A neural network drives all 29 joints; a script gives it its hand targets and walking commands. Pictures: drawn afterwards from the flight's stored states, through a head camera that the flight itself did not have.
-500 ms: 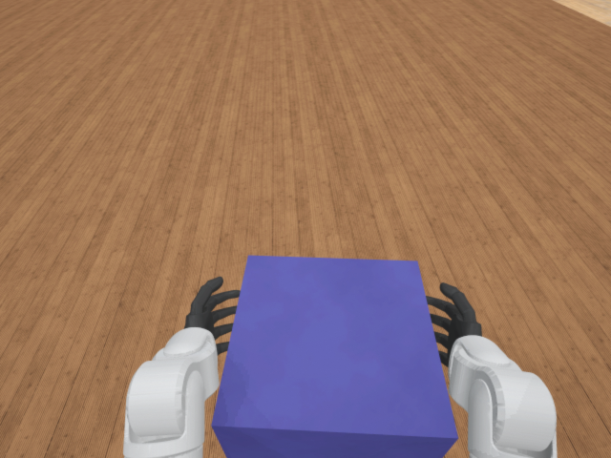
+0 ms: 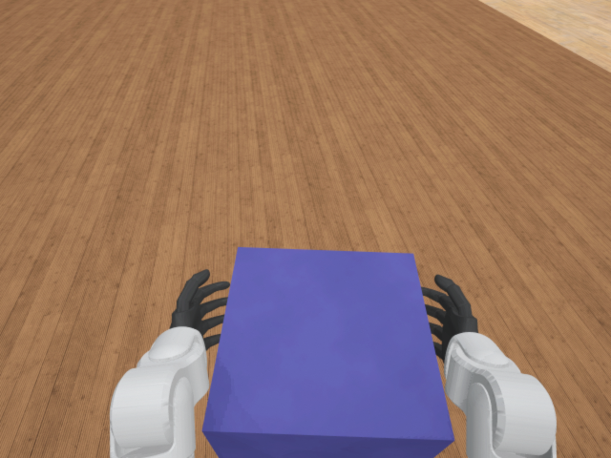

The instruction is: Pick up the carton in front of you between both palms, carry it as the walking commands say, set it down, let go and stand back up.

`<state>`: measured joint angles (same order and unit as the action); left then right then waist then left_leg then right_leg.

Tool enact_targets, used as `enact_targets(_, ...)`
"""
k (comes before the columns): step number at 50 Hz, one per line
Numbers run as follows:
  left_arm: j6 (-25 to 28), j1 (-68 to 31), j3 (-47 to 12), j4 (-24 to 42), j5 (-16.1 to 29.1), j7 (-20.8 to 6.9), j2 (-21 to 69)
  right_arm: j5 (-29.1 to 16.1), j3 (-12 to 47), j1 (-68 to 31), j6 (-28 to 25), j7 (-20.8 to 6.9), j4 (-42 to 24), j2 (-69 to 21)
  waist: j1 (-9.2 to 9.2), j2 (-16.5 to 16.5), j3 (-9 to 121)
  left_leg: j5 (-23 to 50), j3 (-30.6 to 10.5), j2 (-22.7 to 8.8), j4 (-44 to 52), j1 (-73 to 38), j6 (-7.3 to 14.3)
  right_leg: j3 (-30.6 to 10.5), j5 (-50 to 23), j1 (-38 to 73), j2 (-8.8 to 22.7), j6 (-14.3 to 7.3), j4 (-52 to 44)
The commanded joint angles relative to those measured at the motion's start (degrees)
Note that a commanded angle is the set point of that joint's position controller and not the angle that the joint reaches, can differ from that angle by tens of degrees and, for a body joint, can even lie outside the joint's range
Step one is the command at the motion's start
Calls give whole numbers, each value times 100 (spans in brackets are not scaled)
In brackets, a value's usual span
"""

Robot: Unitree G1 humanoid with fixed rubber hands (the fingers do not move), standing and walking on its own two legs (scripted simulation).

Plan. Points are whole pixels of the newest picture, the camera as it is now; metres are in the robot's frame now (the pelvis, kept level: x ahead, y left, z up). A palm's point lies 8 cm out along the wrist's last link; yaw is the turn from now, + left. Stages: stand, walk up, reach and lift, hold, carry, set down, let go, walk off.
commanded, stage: carry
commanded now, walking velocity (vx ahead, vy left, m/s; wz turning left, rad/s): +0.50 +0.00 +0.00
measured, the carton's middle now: (319, 374) +0.23 +0.00 +0.02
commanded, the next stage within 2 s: none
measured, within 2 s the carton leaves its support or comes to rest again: neither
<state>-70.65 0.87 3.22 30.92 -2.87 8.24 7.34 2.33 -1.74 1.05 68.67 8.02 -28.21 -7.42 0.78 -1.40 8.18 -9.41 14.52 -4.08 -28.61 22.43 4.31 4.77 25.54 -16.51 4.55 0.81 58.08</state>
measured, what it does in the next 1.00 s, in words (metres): walks ahead: right foot, then left foot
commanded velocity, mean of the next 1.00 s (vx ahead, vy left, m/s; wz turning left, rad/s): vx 0.03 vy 0.00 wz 0.00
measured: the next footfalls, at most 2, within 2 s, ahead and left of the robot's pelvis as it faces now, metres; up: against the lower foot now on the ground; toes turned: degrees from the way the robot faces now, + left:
right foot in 0.36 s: +0.39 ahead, -0.10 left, +0.00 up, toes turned +16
left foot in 0.60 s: +0.31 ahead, +0.11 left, +0.00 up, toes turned +7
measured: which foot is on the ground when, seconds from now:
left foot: down 0.00-0.40, up 0.42-0.58, down 0.60-1.00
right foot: up 0.00-0.34, down 0.36-1.00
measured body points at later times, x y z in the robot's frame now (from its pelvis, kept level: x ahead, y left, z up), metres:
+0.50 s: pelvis +0.27 -0.02 +0.00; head +0.27 -0.04 +0.45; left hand +0.51 +0.14 +0.08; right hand +0.52 -0.16 +0.06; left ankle +0.15 +0.09 -0.70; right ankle +0.36 -0.10 -0.73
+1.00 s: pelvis +0.35 +0.00 +0.00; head +0.32 +0.00 +0.45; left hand +0.61 +0.16 +0.06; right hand +0.62 -0.14 +0.06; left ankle +0.27 +0.10 -0.73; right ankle +0.36 -0.10 -0.73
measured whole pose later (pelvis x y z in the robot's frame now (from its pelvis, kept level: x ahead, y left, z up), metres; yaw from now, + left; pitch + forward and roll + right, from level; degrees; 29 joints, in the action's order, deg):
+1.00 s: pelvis +0.35 +0.00 +0.00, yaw +2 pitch +2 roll +0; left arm -60.2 -3.9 4.2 12.5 -8.3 3.9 7.2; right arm 8.4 -3.7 -3.4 60.1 4.2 -12.1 -7.2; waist 0.2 0.8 7.4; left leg -22.1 8.2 -3.1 -28.7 8.3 -0.3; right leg 12.1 15.1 -17.1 3.5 -1.4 30.5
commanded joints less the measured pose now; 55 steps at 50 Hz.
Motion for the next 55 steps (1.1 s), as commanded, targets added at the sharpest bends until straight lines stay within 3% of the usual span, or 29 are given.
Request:
enact_targets(1, 136, -2200, -3693, 626, 1602, -630, 4180, -1562, 3464, -2200, -17, -631, -891, -4333, -13, 511, 970, 17, -2666, -1760, 1740, -2542, 386, -465, -660, -2199, 397, -199, 758)
enact_targets(2, 177, -2305, -3742, 622, 1600, -654, 4393, -1596, 3506, -2303, -36, -672, -887, -4470, -27, 581, 1000, -94, -2258, -1631, 1882, -2386, 239, -398, -966, -2040, 422, -188, 477)
enact_targets(4, 225, -2175, -3702, 589, 1505, -656, 4460, -1676, 3608, -2266, -47, -716, -874, -4523, -12, 664, 855, -347, -1797, -1480, 2157, -2249, 247, -193, -1289, -2044, 393, -117, -9)
enact_targets(5, 238, -2082, -3686, 644, 1467, -635, 4376, -1704, 3612, -2167, -61, -732, -898, -4441, -19, 725, 724, -25, -1651, -1467, 2202, -2236, 271, -113, -1412, -2099, 392, -64, -265)
enact_targets(7, 222, -1906, -3620, 548, 1379, -593, 4271, -1655, 3567, -2010, -42, -731, -802, -4239, -38, 809, 538, 1346, -1165, -1308, 2008, -2345, 281, 107, -1535, -2164, 298, 40, -930)
enact_targets(9, 198, -1704, -3559, 440, 1321, -562, 4154, -1610, 3536, -1928, -32, -714, -815, -4132, -57, 869, 447, 2316, -702, -1105, 1810, -2362, 179, 320, -1765, -1953, 147, 63, -1626)
enact_targets(13, 172, -1930, -3664, 592, 1366, -576, 4030, -1423, 3387, -1662, -12, -694, -611, -4028, -29, 1094, 139, 3310, -201, -970, 1492, -2272, 19, 622, -2441, -1444, -124, -19, -2387)
enact_targets(16, 163, -1970, -3693, 644, 1505, -648, 4034, -1360, 3411, -1704, -6, -666, -711, -4005, -46, 1008, 146, 3286, -58, -946, 823, -2230, -152, 823, -2710, -560, -298, -103, -2961)
enact_targets(18, 155, -1920, -3638, 567, 1464, -677, 4011, -1342, 3419, -1866, 1, -650, -806, -3967, -150, 819, 356, 3285, 101, -662, -161, -1990, -518, 964, -3633, 652, -375, -57, -3900)
enact_targets(19, 150, -1889, -3563, 549, 1458, -696, 3927, -1330, 3422, -1918, 4, -642, -883, -3893, -159, 468, 637, 2044, 0, -485, -752, -1463, -702, 381, -5147, 1539, 229, -73, -3737)
enact_targets(20, 157, -1854, -3482, 459, 1464, -702, 3872, -1351, 3529, -1910, 38, -624, -856, -3942, -213, -584, 1381, -223, -283, -180, -1893, -357, -835, -820, -7308, 3137, 1448, -799, -3041)
enact_targets(21, 220, -1477, -3477, 279, 1464, -713, 3992, -1420, 3580, -1615, 53, -637, -793, -3993, -243, -1179, 1825, -2352, -666, 156, -2544, -4, -846, -1634, -7303, 3298, 1859, -1402, -3402)
enact_targets(22, 272, -1530, -3541, 389, 1521, -761, 4231, -1416, 3697, -1675, 13, -667, -772, -4278, -216, -969, 1769, -2706, -995, 61, -2640, -4, -763, -1475, -6688, 2947, 1828, -1404, -3691)
enact_targets(23, 339, -1662, -3550, 469, 1565, -821, 4418, -1438, 3758, -1849, -56, -706, -895, -4462, -190, -647, 1699, -2721, -1195, -5, -2204, -145, -644, -1192, -5844, 2539, 1705, -1231, -3872)
enact_targets(24, 375, -1727, -3604, 385, 1563, -867, 4681, -1432, 3783, -1932, -87, -741, -764, -4707, -155, -581, 1565, -2613, -1264, -163, -1537, -395, -567, -905, -5152, 2071, 1567, -973, -4065)
enact_targets(25, 444, -1974, -3624, 484, 1599, -918, 4769, -1471, 3866, -2178, -147, -783, -887, -4909, -140, -725, 1379, -2440, -1180, -91, -879, -587, -548, -629, -4448, 1798, 1296, -807, -4165)
enact_targets(27, 497, -1964, -3736, 505, 1657, -995, 4929, -1422, 3868, -2000, -238, -803, -809, -5010, -141, -700, 1438, -1781, -919, 51, -395, -831, -522, -423, -3501, 1650, 1099, -720, -4207)
enact_targets(30, 530, -1906, -3799, 538, 1601, -1013, 4651, -1300, 3782, -1745, -281, -797, -738, -4828, -64, -295, 1387, -106, -793, -113, 690, -1562, -551, -32, -2361, 1009, 824, -541, -3989)
enact_targets(31, 505, -1930, -3765, 474, 1550, -1008, 4493, -1307, 3766, -1882, -282, -792, -788, -4704, -67, -78, 1115, -44, -1017, -407, 831, -1364, -571, 139, -2042, 880, 704, -388, -3840)
enact_targets(32, 485, -2090, -3749, 451, 1501, -1002, 4311, -1226, 3696, -1965, -247, -789, -630, -4505, -105, 109, 808, 317, -1137, -594, 635, -1152, -555, 187, -2372, 767, 550, -288, -3682)
enact_targets(34, 408, -2026, -3631, 108, 1379, -978, 3991, -1187, 3563, -1997, -189, -806, -311, -4151, -86, 318, 701, 1044, -1120, -629, 423, -1117, -520, 92, -3417, 831, 562, -263, -3308)
enact_targets(37, 431, -2156, -3444, -174, 1256, -967, 3644, -1104, 3368, -1998, -204, -855, 45, -3833, -87, 274, 806, 1885, -1109, -600, 264, -1173, -485, 66, -4066, 917, 564, -272, -2932)
enact_targets(44, 823, -2406, -3134, -1050, 914, -1116, 3695, -906, 3088, -2323, -614, -1055, 938, -3855, -77, 349, 871, 2239, -1063, -582, 201, -1295, -483, 112, -3939, 880, 515, -232, -2812)
enact_targets(49, 1300, -2662, -3040, -1451, 810, -1270, 3879, -778, 3024, -2767, -1103, -1192, 1105, -3969, -82, 252, 966, 2017, -1041, -579, 216, -1356, -463, 80, -3808, 968, 547, -242, -2841)
enact_targets(55, 1981, -2850, -2693, -2086, 501, -1417, 3788, -397, 2580, -2797, -1764, -1318, 1836, -3834, -80, 230, 967, 1631, -1036, -547, 286, -1381, -420, 80, -3526, 906, 556, -236, -2925)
